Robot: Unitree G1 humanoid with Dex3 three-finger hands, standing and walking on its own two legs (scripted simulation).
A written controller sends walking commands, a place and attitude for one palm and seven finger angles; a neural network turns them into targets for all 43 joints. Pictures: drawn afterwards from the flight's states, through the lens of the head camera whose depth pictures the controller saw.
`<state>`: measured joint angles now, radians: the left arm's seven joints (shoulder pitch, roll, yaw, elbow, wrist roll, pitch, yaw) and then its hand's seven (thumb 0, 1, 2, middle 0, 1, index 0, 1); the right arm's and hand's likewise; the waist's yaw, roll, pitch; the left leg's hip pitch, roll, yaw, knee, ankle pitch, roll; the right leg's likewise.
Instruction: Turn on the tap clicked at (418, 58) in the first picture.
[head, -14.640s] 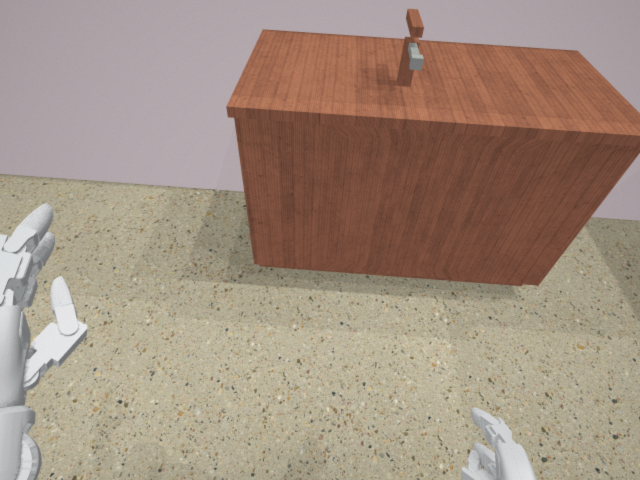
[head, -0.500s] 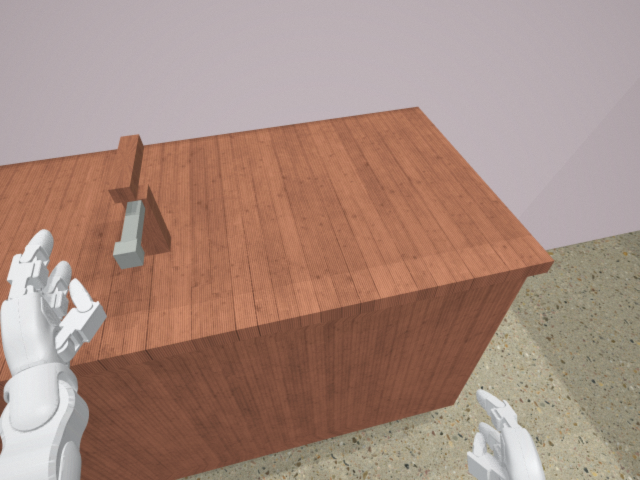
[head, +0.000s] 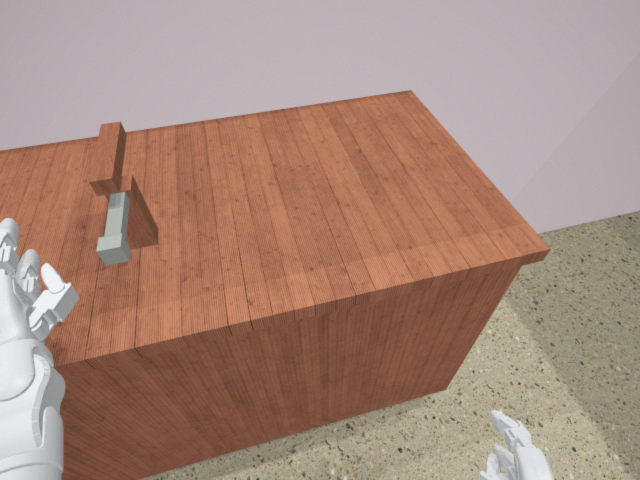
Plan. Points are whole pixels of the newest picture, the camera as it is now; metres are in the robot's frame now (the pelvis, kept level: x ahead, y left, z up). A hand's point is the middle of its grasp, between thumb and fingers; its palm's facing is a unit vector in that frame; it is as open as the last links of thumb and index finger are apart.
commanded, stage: reach beside the lever's end, fingers flat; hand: left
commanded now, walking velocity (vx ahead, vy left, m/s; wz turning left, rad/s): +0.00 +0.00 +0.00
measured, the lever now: (114, 249) +0.35 +0.30 +0.11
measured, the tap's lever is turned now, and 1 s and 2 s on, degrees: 0 0 18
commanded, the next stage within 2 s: push the lever round in 0.56 s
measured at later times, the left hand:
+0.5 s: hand (85, 281) +0.31 +0.32 +0.09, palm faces +0.56 -0.82 -0.09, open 7.8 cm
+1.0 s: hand (96, 281) +0.31 +0.30 +0.10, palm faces +0.57 -0.82 -0.08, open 7.8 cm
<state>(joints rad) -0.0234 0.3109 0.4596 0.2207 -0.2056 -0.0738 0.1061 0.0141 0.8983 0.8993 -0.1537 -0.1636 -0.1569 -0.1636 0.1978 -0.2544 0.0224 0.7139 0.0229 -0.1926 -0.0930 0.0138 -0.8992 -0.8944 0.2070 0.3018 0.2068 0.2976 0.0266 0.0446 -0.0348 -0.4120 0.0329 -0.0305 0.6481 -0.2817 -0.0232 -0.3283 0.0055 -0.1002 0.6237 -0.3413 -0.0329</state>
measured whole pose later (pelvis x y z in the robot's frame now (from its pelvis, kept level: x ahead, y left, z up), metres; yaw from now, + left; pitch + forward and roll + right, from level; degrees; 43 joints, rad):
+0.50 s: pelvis +0.01 +0.01 +0.00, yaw +0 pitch +5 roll -1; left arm -0.05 0.31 0.46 0.28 -0.19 -0.13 0.11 0.01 0.90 0.90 -0.15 -0.15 -0.15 -0.15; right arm 0.23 -0.25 0.02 0.70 0.02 -0.17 -0.07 0.01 -0.90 -0.89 0.21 0.30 0.21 0.30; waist 0.01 0.04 -0.05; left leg -0.45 0.03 -0.02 0.68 -0.31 -0.01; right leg -0.37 0.00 -0.09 0.65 -0.36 -0.02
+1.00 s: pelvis +0.01 +0.00 +0.00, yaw +0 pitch +4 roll -1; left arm -0.05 0.27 0.42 0.25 -0.18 -0.12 0.15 0.01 0.90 0.90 -0.15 -0.15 -0.15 -0.15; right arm 0.20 -0.25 0.02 0.68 0.02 -0.16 -0.07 0.01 -0.90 -0.89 0.21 0.30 0.21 0.30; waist 0.02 0.04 -0.06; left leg -0.45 0.03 -0.03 0.68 -0.31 -0.02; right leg -0.36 0.01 -0.10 0.65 -0.37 -0.03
